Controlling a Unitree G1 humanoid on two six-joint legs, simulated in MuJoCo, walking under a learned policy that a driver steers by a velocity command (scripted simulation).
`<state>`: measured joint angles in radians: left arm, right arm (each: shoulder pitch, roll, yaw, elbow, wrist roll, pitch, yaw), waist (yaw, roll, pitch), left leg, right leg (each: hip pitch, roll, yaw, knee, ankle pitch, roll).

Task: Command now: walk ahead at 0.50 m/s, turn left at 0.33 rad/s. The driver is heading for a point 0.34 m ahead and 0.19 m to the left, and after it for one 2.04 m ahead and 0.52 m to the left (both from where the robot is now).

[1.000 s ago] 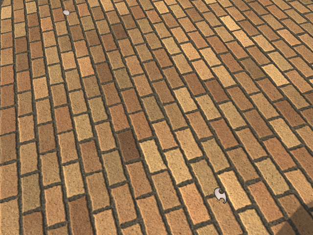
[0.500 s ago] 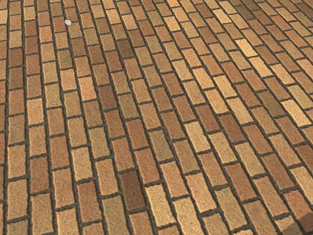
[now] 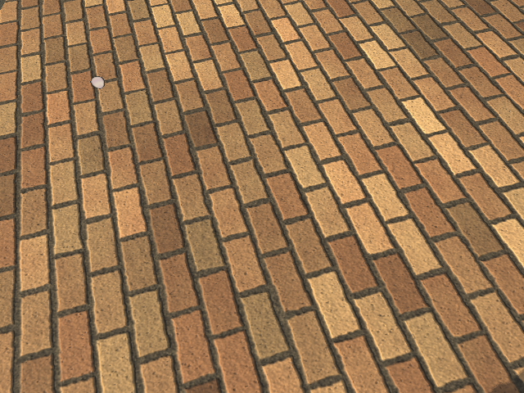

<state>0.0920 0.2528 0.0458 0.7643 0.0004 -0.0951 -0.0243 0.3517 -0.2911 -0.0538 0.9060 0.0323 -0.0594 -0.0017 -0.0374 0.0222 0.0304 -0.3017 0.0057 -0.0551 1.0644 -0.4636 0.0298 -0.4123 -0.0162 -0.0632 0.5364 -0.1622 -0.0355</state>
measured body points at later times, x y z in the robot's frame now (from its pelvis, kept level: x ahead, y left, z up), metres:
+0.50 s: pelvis +0.26 +0.06 -0.02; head +0.30 +0.08 +0.43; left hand +0.23 +0.35 -0.15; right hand +0.51 -0.14 -0.11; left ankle +0.33 +0.15 -0.73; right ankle +0.10 -0.11 -0.67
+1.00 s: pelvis +0.56 +0.13 -0.01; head +0.59 +0.14 +0.44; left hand +0.65 +0.44 -0.09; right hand +0.69 -0.13 -0.14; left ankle +0.34 +0.16 -0.71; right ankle +0.71 +0.08 -0.73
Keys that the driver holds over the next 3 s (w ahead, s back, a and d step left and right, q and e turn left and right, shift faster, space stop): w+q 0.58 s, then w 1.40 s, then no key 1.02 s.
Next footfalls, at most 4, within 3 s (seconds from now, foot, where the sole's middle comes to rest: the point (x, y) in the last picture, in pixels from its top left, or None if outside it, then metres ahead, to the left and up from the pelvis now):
0.46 left None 0.37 0.17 -0.77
0.96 right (238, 291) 0.74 0.10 -0.77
1.50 left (124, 247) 0.91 0.44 -0.77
2.02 right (165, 155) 1.28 0.35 -0.77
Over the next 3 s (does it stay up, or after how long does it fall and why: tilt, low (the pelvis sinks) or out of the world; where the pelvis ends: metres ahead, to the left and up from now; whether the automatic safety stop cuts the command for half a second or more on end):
stays up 1.22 0.45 0.01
